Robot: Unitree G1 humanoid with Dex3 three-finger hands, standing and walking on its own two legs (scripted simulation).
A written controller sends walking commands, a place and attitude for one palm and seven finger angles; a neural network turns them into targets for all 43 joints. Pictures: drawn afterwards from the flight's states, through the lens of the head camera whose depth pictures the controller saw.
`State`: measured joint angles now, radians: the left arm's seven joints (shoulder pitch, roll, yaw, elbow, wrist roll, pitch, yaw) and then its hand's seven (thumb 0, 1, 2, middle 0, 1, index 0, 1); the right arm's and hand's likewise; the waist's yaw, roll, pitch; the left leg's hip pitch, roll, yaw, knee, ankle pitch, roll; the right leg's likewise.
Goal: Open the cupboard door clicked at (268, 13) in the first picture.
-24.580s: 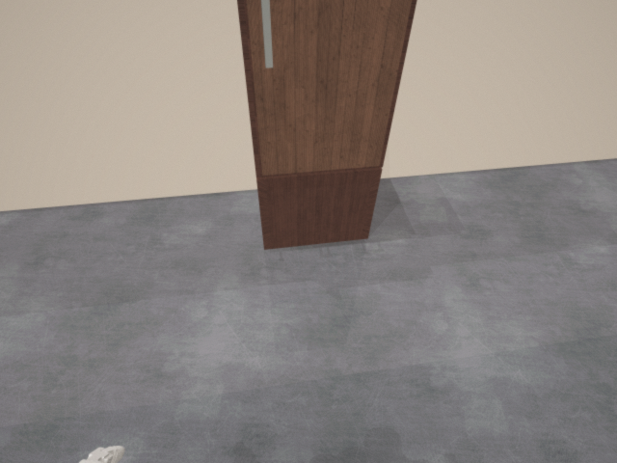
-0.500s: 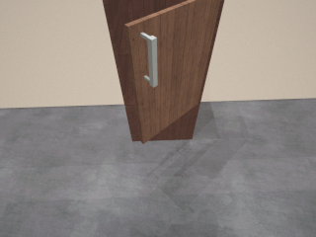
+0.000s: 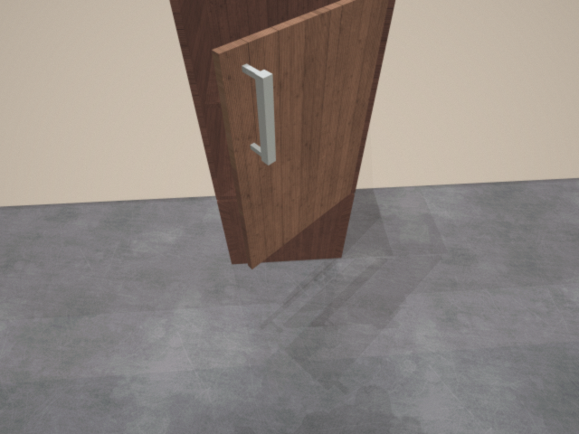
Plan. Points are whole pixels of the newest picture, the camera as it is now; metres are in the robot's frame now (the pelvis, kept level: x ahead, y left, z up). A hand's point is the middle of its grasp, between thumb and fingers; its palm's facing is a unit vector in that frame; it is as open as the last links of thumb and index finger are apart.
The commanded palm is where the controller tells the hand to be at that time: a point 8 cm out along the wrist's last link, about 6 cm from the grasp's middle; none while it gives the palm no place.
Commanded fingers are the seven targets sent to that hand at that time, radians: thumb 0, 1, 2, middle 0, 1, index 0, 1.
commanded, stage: walk to a spot facing it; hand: left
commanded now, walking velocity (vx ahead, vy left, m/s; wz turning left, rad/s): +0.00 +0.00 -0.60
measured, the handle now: (259, 117) +0.58 +0.09 +0.12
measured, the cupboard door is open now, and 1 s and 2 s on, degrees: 40 40 40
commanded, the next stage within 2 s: none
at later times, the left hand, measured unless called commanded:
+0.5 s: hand out of the picture +0.05 +0.16 -0.17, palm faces -0.16 -0.94 -0.30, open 7.4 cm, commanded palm none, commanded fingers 0.00 0.90 0.90 -0.20 -0.30 -0.20 -0.30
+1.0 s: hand out of the picture +0.15 +0.17 -0.19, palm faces -0.42 -0.88 -0.23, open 7.4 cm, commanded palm none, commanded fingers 0.00 0.90 0.90 -0.20 -0.30 -0.20 -0.30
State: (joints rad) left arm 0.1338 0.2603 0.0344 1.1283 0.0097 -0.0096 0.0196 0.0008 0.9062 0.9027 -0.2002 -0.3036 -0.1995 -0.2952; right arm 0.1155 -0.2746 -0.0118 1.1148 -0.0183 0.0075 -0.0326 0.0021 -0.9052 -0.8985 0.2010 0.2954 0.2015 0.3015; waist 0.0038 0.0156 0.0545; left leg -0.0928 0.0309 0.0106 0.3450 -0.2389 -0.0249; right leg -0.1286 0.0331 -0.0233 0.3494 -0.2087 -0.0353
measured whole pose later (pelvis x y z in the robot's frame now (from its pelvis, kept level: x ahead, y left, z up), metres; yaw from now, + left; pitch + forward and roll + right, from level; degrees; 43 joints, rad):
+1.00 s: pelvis +0.00 +0.00 -0.01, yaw -31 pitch +2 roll -1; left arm 0.21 0.26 0.11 0.95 0.02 0.05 0.00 0.00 0.91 0.90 -0.20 -0.30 -0.20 -0.30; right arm 0.10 -0.18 -0.04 0.89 -0.02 0.01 -0.05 0.00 -0.91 -0.90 0.20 0.30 0.20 0.30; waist 0.04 -0.06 0.11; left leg -0.27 0.02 -0.02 0.53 -0.29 0.00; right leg -0.42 0.11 0.14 0.86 -0.49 0.02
